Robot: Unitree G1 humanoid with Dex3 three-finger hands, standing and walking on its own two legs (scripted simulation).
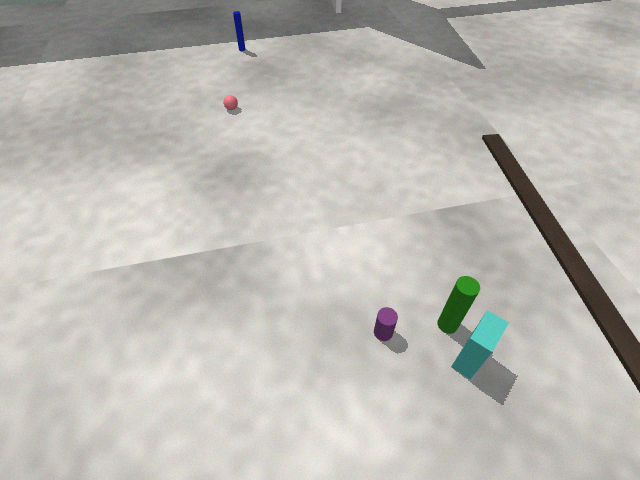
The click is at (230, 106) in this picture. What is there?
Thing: free ball
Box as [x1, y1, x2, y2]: [223, 95, 237, 109]
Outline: 228,95 224,98 224,105 228,109 233,109 237,105 237,101 233,96
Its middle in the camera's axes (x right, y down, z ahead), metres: -0.48 -0.78 +2.22
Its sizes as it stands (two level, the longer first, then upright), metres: 0.080 0.080 0.080
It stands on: the floor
